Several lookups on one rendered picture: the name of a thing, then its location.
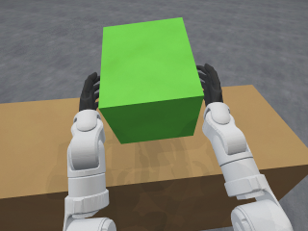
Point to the right robot upper arm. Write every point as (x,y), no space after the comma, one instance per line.
(263,215)

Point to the left robot upper arm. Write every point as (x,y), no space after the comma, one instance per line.
(92,224)

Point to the right robot hand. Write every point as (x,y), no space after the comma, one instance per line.
(212,89)

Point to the carton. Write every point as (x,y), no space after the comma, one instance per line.
(149,85)

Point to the left robot forearm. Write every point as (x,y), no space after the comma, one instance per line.
(86,167)

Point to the left robot hand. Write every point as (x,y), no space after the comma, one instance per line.
(88,95)

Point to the pedestal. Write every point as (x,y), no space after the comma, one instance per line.
(171,184)

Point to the right robot forearm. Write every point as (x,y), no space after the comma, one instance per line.
(241,175)

